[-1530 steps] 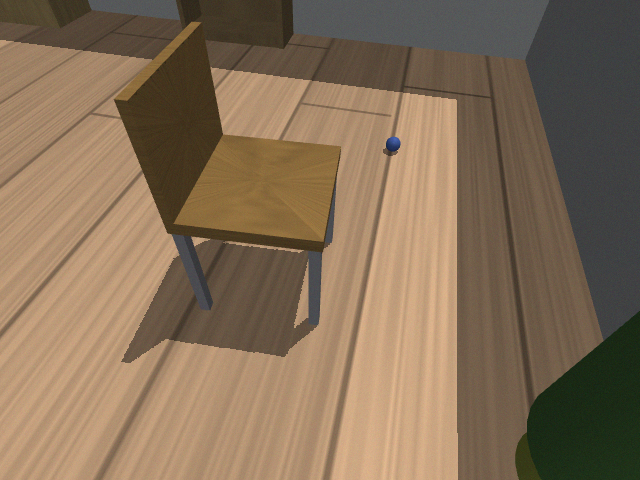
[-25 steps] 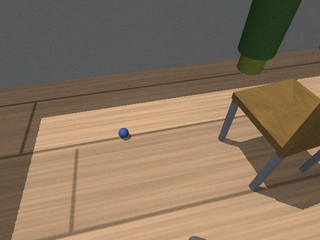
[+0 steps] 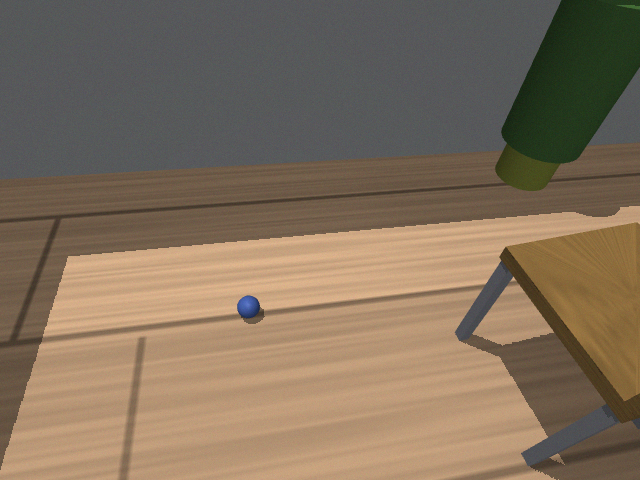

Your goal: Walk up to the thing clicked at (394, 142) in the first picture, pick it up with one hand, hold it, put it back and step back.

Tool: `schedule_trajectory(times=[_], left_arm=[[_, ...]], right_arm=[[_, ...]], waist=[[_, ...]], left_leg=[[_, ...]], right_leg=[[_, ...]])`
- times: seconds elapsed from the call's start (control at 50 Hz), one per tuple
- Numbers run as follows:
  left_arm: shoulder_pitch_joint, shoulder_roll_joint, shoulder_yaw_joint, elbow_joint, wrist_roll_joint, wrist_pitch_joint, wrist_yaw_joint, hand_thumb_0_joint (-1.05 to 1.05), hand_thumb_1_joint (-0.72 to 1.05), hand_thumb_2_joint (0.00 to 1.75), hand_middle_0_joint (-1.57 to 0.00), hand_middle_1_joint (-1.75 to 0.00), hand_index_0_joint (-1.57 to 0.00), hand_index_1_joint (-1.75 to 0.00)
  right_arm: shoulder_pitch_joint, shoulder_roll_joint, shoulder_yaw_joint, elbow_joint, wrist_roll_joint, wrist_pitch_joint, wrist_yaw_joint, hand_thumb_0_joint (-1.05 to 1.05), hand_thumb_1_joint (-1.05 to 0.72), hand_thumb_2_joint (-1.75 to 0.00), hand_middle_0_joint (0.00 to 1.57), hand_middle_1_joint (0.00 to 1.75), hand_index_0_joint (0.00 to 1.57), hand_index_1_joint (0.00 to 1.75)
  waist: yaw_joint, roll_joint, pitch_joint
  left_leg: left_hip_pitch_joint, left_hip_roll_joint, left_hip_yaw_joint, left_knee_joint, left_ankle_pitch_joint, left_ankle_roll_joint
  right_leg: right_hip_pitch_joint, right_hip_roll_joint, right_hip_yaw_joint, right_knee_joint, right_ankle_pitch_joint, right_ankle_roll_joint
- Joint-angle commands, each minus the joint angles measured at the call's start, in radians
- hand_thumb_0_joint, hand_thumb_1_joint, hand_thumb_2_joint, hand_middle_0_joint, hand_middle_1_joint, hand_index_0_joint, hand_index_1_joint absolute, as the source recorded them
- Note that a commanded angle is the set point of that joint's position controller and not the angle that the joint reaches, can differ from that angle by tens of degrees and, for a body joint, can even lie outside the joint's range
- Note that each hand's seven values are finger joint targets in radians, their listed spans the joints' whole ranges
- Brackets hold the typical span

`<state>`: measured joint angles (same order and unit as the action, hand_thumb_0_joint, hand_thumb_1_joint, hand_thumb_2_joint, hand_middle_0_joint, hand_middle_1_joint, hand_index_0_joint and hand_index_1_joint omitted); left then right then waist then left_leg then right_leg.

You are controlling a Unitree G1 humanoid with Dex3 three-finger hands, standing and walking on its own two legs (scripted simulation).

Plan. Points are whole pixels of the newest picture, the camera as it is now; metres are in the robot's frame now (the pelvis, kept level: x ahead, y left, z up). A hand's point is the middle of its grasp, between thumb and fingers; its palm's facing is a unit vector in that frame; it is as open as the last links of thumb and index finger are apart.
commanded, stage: walk up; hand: left
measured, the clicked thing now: (248, 306) +0.80 +0.22 -0.72
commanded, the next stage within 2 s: none
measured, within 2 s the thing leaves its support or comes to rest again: neither
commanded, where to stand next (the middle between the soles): +0.40 -0.01 m, yaw -1 degrees
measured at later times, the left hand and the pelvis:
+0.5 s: hand (164, 386) +0.28 +0.23 -0.11, palm faces -0.05 -0.92 -0.39, open 7.4 cm; pelvis +0.17 -0.03 +0.01, yaw -1 degrees
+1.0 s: hand (149, 357) +0.35 +0.28 -0.15, palm faces -0.05 -0.94 -0.33, open 7.4 cm; pelvis +0.29 +0.01 +0.01, yaw -2 degrees
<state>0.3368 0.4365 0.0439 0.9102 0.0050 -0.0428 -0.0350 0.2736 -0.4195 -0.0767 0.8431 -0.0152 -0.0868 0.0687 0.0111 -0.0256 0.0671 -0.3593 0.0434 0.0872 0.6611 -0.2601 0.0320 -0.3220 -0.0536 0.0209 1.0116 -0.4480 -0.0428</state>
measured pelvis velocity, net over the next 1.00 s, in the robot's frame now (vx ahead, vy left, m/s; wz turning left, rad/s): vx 0.29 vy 0.01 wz -0.03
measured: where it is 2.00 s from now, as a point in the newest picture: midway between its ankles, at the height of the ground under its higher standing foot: (309, 456)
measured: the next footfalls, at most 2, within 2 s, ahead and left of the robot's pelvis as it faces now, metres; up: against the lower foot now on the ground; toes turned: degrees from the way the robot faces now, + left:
right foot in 0.34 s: +0.29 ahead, -0.14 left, +0.00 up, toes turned -5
left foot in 0.76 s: +0.37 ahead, +0.13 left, +0.00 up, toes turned +2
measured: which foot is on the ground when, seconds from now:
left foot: down 0.00-0.36, up 0.38-0.74, down 0.76-1.00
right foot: up 0.00-0.32, down 0.34-0.78, up 0.80-1.00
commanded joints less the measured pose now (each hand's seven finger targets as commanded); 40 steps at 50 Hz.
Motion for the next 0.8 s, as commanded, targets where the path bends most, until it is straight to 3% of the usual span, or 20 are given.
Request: schedule_trajectory(times=[0.0,0.04,0.1,0.18,0.22,0.26,0.3,0.32,0.34,0.36,0.4,0.44,0.48,0.6,0.66,0.7,0.72,0.74,0.76,0.78], left_arm=[[0.028,0.213,0.05,-0.06,-0.015,-0.039,0.009,0.0,0.9,0.9,-0.2,-0.3,-0.2,-0.3],[0.039,0.192,0.051,-0.052,-0.01,-0.031,-0.003,0.0,0.9,0.9,-0.2,-0.3,-0.2,-0.3],[-0.045,0.171,0.049,-0.081,-0.001,-0.024,-0.017,0.0,0.9,0.9,-0.2,-0.3,-0.2,-0.3],[-0.125,0.141,0.047,-0.11,0.005,-0.025,-0.028,0.0,0.9,0.9,-0.2,-0.3,-0.2,-0.3],[-0.133,0.131,0.05,-0.114,0.002,-0.03,-0.029,0.0,0.9,0.9,-0.2,-0.3,-0.2,-0.3],[-0.094,0.131,0.057,-0.098,0.001,-0.033,-0.026,0.0,0.9,0.9,-0.2,-0.3,-0.2,-0.3],[-0.023,0.17,0.075,-0.07,0.007,-0.039,-0.018,0.0,0.9,0.9,-0.2,-0.3,-0.2,-0.3],[0.074,0.217,0.098,-0.053,0.011,-0.047,-0.006,0.0,0.9,0.9,-0.2,-0.3,-0.2,-0.3],[0.131,0.318,0.122,-0.068,0.011,-0.056,0.006,0.0,0.9,0.9,-0.2,-0.3,-0.2,-0.3],[0.094,0.336,0.117,-0.074,-0.002,-0.053,0.004,0.0,0.9,0.9,-0.2,-0.3,-0.2,-0.3],[0.007,0.282,0.101,-0.101,-0.013,-0.048,0.009,0.0,0.9,0.9,-0.2,-0.3,-0.2,-0.3],[-0.033,0.235,0.086,-0.109,-0.008,-0.051,0.011,0.0,0.9,0.9,-0.2,-0.3,-0.2,-0.3],[-0.033,0.224,0.082,-0.119,-0.002,-0.056,0.007,0.0,0.9,0.9,-0.2,-0.3,-0.2,-0.3],[-0.025,0.239,0.091,-0.146,0.01,-0.05,-0.005,0.0,0.9,0.9,-0.2,-0.3,-0.2,-0.3],[-0.069,0.237,0.076,-0.152,0.009,-0.034,-0.003,0.0,0.9,0.9,-0.2,-0.3,-0.2,-0.3],[-0.097,0.202,0.056,-0.153,0.005,-0.022,0.001,0.0,0.9,0.9,-0.2,-0.3,-0.2,-0.3],[-0.087,0.162,0.038,-0.151,0.006,-0.016,0.004,0.0,0.9,0.9,-0.2,-0.3,-0.2,-0.3],[-0.058,0.083,0.01,-0.148,-0.002,-0.008,0.008,0.0,0.9,0.9,-0.2,-0.3,-0.2,-0.3],[0.005,0.101,0.014,-0.124,-0.012,0.005,0.016,0.0,0.9,0.9,-0.2,-0.3,-0.2,-0.3],[0.012,0.191,0.038,-0.087,-0.004,0.011,0.03,0.0,0.9,0.9,-0.2,-0.3,-0.2,-0.3]], right_arm=[[0.07,-0.258,-0.058,-0.051,0.017,-0.02,-0.039,0.0,-0.9,-0.9,0.2,0.3,0.2,0.3],[0.075,-0.249,-0.055,-0.051,0.014,-0.024,-0.039,0.0,-0.9,-0.9,0.2,0.3,0.2,0.3],[0.09,-0.251,-0.055,-0.064,0.009,-0.025,-0.041,0.0,-0.9,-0.9,0.2,0.3,0.2,0.3],[0.123,-0.252,-0.054,-0.066,0.014,-0.018,-0.041,0.0,-0.9,-0.9,0.2,0.3,0.2,0.3],[0.101,-0.248,-0.05,-0.081,0.013,-0.011,-0.039,0.0,-0.9,-0.9,0.2,0.3,0.2,0.3],[0.07,-0.253,-0.052,-0.096,0.015,-0.002,-0.042,0.0,-0.9,-0.9,0.2,0.3,0.2,0.3],[0.069,-0.219,-0.033,-0.108,0.017,0.004,-0.043,0.0,-0.9,-0.9,0.2,0.3,0.2,0.3],[0.103,-0.171,-0.015,-0.112,0.015,0.003,-0.042,0.0,-0.9,-0.9,0.2,0.3,0.2,0.3],[0.143,-0.117,0.005,-0.132,0.017,0.004,-0.039,0.0,-0.9,-0.9,0.2,0.3,0.2,0.3],[0.11,-0.224,-0.025,-0.1,0.01,0.02,-0.049,0.0,-0.9,-0.9,0.2,0.3,0.2,0.3],[0.098,-0.239,-0.03,-0.065,0.019,0.024,-0.049,0.0,-0.9,-0.9,0.2,0.3,0.2,0.3],[0.149,-0.217,-0.026,-0.026,0.016,0.027,-0.041,0.0,-0.9,-0.9,0.2,0.3,0.2,0.3],[0.173,-0.2,-0.028,-0.005,0.006,0.03,-0.028,0.0,-0.9,-0.9,0.2,0.3,0.2,0.3],[0.062,-0.186,-0.037,-0.029,-0.011,0.021,-0.008,0.0,-0.9,-0.9,0.2,0.3,0.2,0.3],[0.068,-0.162,-0.035,-0.01,-0.007,0.012,-0.019,0.0,-0.9,-0.9,0.2,0.3,0.2,0.3],[0.123,-0.166,-0.037,0.018,-0.01,0.001,-0.035,0.0,-0.9,-0.9,0.2,0.3,0.2,0.3],[0.166,-0.185,-0.042,0.03,-0.01,-0.007,-0.048,0.0,-0.9,-0.9,0.2,0.3,0.2,0.3],[0.179,-0.248,-0.051,0.026,-0.019,-0.012,-0.063,0.0,-0.9,-0.9,0.2,0.3,0.2,0.3],[0.135,-0.315,-0.055,-0.013,-0.011,-0.014,-0.065,0.0,-0.9,-0.9,0.2,0.3,0.2,0.3],[0.103,-0.328,-0.063,-0.013,0.003,-0.008,-0.063,0.0,-0.9,-0.9,0.2,0.3,0.2,0.3]], waist=[[-0.019,0.151,0.009],[-0.021,0.198,-0.026],[-0.035,0.184,0.013],[-0.057,0.162,-0.002],[-0.042,0.159,-0.015],[-0.014,0.149,-0.037],[0.032,0.051,-0.061],[0.079,-0.095,-0.118],[0.086,-0.278,-0.177],[0.087,-0.165,-0.129],[0.052,-0.075,-0.022],[0.009,-0.097,-0.007],[0.0,-0.126,-0.022],[0.026,-0.129,-0.006],[0.002,-0.109,-0.001],[-0.041,-0.053,-0.032],[-0.067,0.015,-0.061],[-0.064,0.237,-0.067],[-0.033,0.248,-0.031],[-0.03,0.186,-0.018]], left_leg=[[0.232,0.255,-0.355,-0.392,0.032,0.149],[0.235,0.227,-0.252,-0.377,0.179,0.158],[0.214,0.237,-0.215,-0.409,0.175,0.195],[0.278,0.21,-0.149,-0.356,0.335,0.177],[0.243,0.199,-0.12,-0.312,0.37,0.162],[0.185,0.206,-0.121,-0.247,0.262,0.144],[0.057,0.152,-0.075,-0.091,0.199,0.109],[-0.027,0.086,-0.028,0.143,0.14,0.08],[-0.237,-0.041,0.015,0.404,-0.226,0.025],[-0.272,-0.025,-0.084,0.495,-0.309,0.021],[-0.281,0.03,-0.155,0.509,-0.202,0.02],[-0.213,0.057,-0.148,0.402,-0.135,0.007],[-0.153,0.044,-0.112,0.32,-0.09,-0.011],[-0.082,0.045,-0.056,0.057,-0.02,-0.037],[0.066,0.011,-0.022,-0.028,0.058,-0.031],[0.202,-0.019,-0.019,-0.095,0.081,-0.02],[0.278,-0.007,-0.06,-0.159,0.0,-0.003],[0.294,0.206,-0.364,-0.331,-0.056,0.044],[0.256,0.354,-0.62,-0.428,-0.14,0.145],[0.226,0.379,-0.638,-0.393,-0.121,0.22]], right_leg=[[-0.31,-0.042,0.07,0.084,0.099,-0.005],[-0.249,-0.039,0.033,0.005,0.133,0.017],[-0.248,-0.052,0.001,-0.116,0.153,0.035],[-0.218,-0.039,-0.057,-0.3,0.254,0.02],[-0.123,-0.011,-0.079,-0.372,0.275,0.011],[0.012,0.009,-0.083,-0.435,0.3,0.001],[0.23,0.05,-0.096,-0.491,0.279,-0.014],[0.373,-0.024,0.021,-0.567,0.152,-0.044],[0.491,-0.319,0.503,-0.711,-0.061,-0.142],[0.382,-0.389,0.662,-0.766,-0.189,-0.239],[0.245,-0.322,0.486,-0.785,-0.151,-0.235],[0.153,-0.242,0.306,-0.772,-0.031,-0.18],[0.112,-0.19,0.197,-0.755,0.105,-0.171],[0.027,-0.197,0.143,-0.773,-0.069,-0.181],[-0.076,-0.186,0.1,-0.703,-0.057,-0.16],[-0.13,-0.146,0.055,-0.567,-0.01,-0.12],[-0.16,-0.12,0.025,-0.44,0.026,-0.092],[-0.229,-0.028,-0.058,-0.206,0.053,-0.018],[-0.292,0.063,-0.044,-0.107,-0.079,0.012],[-0.265,0.016,0.013,-0.012,-0.111,0.005]])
